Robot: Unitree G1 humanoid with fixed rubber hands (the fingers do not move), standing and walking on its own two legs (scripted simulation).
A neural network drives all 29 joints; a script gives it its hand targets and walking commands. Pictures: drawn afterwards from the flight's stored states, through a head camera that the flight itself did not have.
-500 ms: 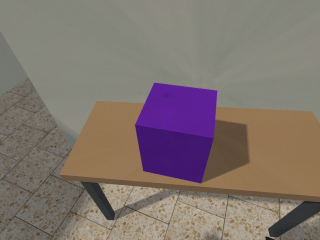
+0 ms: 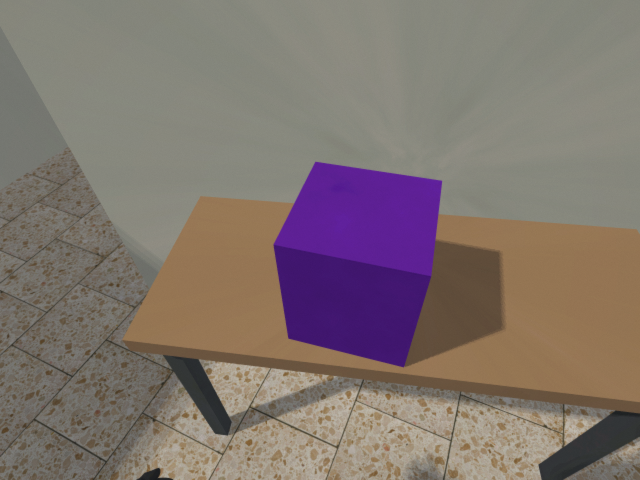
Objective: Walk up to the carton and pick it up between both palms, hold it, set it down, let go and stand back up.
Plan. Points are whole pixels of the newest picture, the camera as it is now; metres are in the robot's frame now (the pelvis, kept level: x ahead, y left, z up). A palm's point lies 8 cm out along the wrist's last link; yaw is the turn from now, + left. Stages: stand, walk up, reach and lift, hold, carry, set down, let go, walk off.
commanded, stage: walk up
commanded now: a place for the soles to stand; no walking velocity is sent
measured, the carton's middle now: (359, 265) +0.48 -0.03 -0.03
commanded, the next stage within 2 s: reach and lift in 0.10 s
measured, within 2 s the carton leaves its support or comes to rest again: neither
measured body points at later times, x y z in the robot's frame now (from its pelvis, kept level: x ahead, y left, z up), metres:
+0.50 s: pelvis +0.00 -0.01 +0.01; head -0.01 +0.02 +0.46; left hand +0.21 +0.25 -0.07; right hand +0.14 -0.26 -0.07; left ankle +0.03 +0.14 -0.73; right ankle +0.00 -0.10 -0.73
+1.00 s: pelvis +0.04 +0.03 +0.02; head +0.03 +0.04 +0.47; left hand +0.25 +0.24 -0.05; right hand +0.20 -0.22 -0.05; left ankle +0.03 +0.14 -0.73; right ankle +0.00 -0.10 -0.73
